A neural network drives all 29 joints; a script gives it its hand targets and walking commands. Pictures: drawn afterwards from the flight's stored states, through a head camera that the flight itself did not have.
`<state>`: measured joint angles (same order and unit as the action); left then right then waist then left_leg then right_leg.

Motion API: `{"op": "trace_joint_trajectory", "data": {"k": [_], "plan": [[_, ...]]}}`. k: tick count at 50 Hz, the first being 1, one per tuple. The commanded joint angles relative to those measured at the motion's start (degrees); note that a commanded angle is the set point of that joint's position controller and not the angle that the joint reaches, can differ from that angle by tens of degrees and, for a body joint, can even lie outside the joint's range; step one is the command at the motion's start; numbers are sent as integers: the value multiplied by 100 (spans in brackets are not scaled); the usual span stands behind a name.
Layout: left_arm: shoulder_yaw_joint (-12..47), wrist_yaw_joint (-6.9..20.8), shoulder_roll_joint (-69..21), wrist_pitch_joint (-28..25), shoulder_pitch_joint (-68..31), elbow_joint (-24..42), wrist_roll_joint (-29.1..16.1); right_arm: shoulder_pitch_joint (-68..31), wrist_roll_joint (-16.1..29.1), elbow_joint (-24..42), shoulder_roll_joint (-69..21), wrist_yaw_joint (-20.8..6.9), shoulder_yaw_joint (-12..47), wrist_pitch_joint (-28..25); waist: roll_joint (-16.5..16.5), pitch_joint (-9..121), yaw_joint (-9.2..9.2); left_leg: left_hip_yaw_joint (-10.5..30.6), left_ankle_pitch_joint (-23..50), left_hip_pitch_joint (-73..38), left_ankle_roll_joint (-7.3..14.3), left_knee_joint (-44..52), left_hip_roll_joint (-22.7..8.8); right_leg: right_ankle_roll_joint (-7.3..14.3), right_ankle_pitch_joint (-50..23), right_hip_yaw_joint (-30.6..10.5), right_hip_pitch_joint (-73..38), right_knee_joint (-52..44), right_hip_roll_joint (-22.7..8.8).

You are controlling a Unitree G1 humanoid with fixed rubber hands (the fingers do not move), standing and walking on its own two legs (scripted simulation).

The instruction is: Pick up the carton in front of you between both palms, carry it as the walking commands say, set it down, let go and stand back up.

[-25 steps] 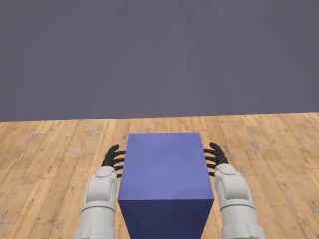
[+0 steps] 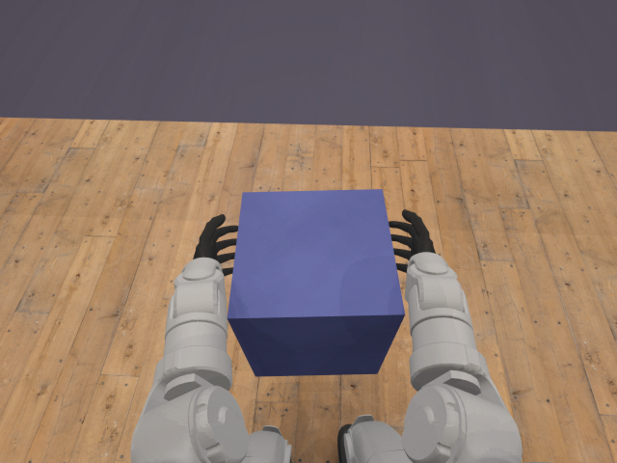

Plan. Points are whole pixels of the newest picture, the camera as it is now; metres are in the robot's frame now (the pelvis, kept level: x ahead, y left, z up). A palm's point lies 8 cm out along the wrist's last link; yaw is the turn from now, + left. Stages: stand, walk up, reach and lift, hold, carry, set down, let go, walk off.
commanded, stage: set down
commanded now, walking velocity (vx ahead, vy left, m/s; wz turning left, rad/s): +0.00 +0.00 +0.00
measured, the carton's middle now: (314, 289) +0.37 +0.01 -0.09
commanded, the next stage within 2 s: none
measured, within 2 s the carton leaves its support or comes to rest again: neither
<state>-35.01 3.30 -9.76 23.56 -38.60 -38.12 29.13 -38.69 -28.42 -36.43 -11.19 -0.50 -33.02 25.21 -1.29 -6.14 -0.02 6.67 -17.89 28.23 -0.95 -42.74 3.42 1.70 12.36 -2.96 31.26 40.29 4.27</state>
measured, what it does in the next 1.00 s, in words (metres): lowers itself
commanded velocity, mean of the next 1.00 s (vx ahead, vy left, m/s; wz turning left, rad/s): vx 0.00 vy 0.00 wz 0.00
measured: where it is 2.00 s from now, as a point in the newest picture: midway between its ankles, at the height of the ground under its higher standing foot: outside the picture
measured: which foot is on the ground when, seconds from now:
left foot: down 0.00-1.00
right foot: down 0.00-1.00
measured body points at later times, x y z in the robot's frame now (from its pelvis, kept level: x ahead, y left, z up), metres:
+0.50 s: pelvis +0.01 +0.02 -0.11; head +0.23 +0.00 +0.27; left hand +0.44 +0.13 -0.20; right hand +0.43 -0.17 -0.20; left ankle +0.05 +0.13 -0.71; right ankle +0.09 -0.10 -0.71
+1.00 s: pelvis -0.03 +0.01 -0.25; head +0.27 -0.03 +0.09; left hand +0.48 +0.11 -0.36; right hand +0.46 -0.20 -0.36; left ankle +0.05 +0.13 -0.71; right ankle +0.09 -0.10 -0.71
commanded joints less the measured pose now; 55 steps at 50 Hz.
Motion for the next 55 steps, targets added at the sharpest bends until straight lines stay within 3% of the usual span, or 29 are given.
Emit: {"op": "trace_joint_trajectory", "data": {"k": [1, 6, 10, 13, 19, 25, 40, 55], "plan": [[2156, 690, -3779, -904, -2626, -252, -962, -2293, 840, -326, -3502, -725, 1985, -993, 32, 2607, -219, -371, 262, 1512, 147, 208, 394, -77, -573, -163, -1034, 147, 90], [3603, 604, -4577, -1761, -2956, 81, -1668, -2784, 1503, 8, -4285, -805, 3394, -1815, 93, 4723, -190, -308, 994, 2285, -18, -714, 489, -153, -1544, -149, -637, 1236, 187], [4694, 408, -4999, -1813, -2988, 583, -2191, -2907, 2079, 565, -4460, -889, 4488, -1891, 108, 6878, -197, -326, 1785, 2306, -149, -1435, 560, -216, -2416, -40, -400, 2017, 273], [5053, 323, -5175, -1675, -2894, 810, -2421, -2788, 2229, 747, -4455, -989, 4750, -1758, 103, 7387, -280, -300, 1886, 2471, -199, -1779, 572, -228, -2352, 68, 306, 2358, 298], [4622, 361, -5158, -1256, -2847, 276, -2274, -2724, 2047, 110, -4299, -1222, 4267, -1360, 18, 6134, -371, -309, 936, 3581, -211, -2117, 593, -222, -1145, 155, 2042, 2603, 318], [4171, 275, -4900, -1323, -3331, -24, -2133, -3009, 1901, -377, -4051, -1204, 3667, -1333, 1, 6023, -474, -401, 801, 4501, -195, -2692, 669, -241, -1107, 136, 2866, 3112, 332], [4164, -158, -4335, -1443, -5065, 57, -2544, -4537, 2381, -378, -3599, -881, 3777, -1329, 77, 7261, -620, -824, 20, 5943, -244, -4360, 914, -415, -729, 291, 3469, 4615, 386], [3356, -142, -3799, -1190, -6629, -687, -2493, -6047, 2347, -828, -3106, -968, 3243, -1040, 210, 6689, -752, -1045, -772, 7260, -93, -5550, 955, -386, -7, 379, 4323, 5595, 285]]}}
